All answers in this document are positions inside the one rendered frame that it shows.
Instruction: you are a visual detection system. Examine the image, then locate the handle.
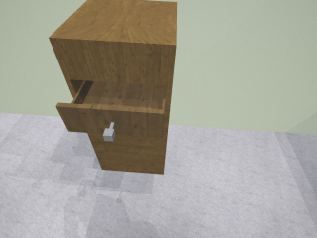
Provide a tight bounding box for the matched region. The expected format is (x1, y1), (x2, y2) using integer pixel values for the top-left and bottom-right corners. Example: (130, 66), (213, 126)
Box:
(103, 122), (116, 142)

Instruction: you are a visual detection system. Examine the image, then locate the drawer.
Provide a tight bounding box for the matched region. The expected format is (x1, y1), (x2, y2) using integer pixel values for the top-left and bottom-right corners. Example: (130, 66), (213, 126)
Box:
(56, 80), (166, 139)

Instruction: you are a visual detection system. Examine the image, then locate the cabinet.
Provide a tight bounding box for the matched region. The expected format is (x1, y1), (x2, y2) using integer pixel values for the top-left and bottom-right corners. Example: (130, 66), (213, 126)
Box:
(49, 0), (177, 175)

